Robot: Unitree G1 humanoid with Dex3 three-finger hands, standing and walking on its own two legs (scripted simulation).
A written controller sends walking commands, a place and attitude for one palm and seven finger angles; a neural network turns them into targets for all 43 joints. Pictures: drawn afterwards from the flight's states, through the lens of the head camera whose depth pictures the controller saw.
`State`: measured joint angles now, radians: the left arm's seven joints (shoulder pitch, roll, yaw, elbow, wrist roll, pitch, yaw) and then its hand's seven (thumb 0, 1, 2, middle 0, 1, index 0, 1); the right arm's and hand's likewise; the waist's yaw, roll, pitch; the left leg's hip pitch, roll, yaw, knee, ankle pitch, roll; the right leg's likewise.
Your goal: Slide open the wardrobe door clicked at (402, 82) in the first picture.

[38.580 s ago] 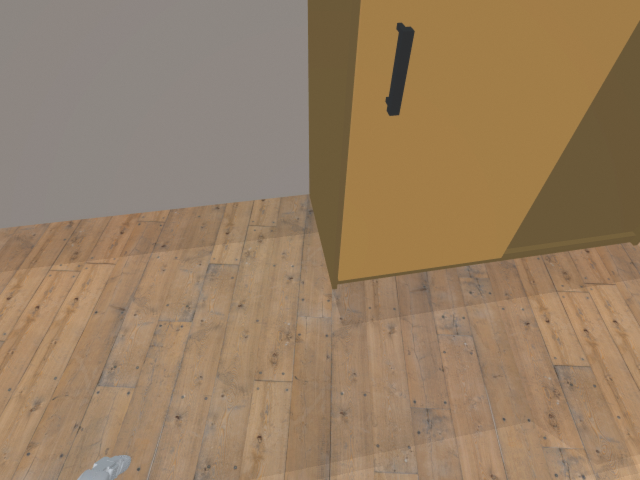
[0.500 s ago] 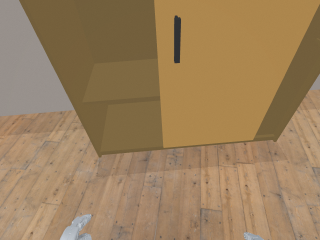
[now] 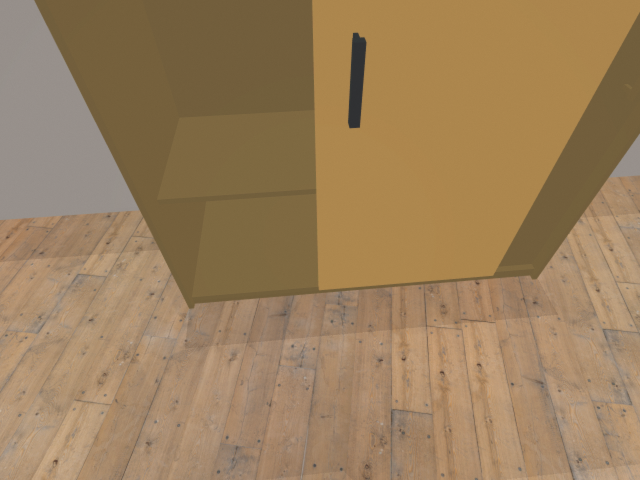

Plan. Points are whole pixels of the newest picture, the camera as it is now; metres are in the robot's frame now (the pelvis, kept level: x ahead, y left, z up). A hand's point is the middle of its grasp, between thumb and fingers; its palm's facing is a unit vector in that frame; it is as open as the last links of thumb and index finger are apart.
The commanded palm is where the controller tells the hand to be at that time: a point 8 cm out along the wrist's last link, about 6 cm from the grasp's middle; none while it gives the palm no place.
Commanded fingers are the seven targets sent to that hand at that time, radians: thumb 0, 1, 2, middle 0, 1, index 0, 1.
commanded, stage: let the arm hang, fingers relaxed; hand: left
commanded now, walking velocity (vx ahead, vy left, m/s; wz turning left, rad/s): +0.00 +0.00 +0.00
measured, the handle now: (355, 81) +0.84 -0.03 +0.09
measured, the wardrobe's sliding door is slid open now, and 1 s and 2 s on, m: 0.47 0.47 0.47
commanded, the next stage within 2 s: look to check the result in 0.38 s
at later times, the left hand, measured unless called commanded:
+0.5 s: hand out of the picture -0.02 +0.19 -0.18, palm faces +0.00 -0.99 -0.16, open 7.3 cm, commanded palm none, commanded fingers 0.00 0.90 0.90 -0.20 -0.30 -0.20 -0.30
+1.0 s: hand out of the picture -0.02 +0.20 -0.18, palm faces -0.01 -0.98 -0.18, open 7.3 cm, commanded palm none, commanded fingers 0.00 0.90 0.90 -0.20 -0.30 -0.20 -0.30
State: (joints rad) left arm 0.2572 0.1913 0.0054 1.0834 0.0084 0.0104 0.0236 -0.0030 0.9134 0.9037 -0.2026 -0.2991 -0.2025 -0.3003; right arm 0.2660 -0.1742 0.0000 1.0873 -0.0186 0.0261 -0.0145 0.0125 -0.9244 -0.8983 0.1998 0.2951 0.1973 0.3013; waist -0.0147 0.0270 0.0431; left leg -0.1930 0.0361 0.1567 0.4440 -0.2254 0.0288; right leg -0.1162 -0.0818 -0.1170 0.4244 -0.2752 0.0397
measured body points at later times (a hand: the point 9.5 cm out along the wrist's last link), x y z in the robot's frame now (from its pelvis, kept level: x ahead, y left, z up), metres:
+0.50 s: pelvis -0.01 +0.03 +0.00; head +0.01 +0.03 +0.45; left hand -0.02 +0.24 -0.17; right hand -0.03 -0.19 -0.16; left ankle +0.01 +0.10 -0.74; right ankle -0.03 -0.14 -0.74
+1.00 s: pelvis -0.02 +0.04 +0.00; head +0.00 +0.04 +0.45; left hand -0.01 +0.25 -0.16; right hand -0.03 -0.18 -0.16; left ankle +0.01 +0.10 -0.74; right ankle -0.03 -0.14 -0.74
